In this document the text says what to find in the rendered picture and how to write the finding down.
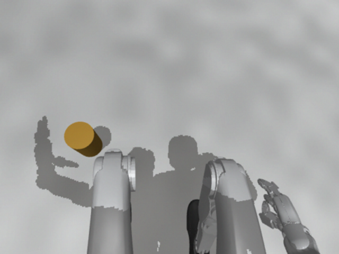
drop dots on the right robot hand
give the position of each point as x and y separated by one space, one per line
286 213

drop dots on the can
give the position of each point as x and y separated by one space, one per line
81 137

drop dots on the right robot arm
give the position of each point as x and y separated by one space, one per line
298 240

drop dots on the right robot foot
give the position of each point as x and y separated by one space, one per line
192 221

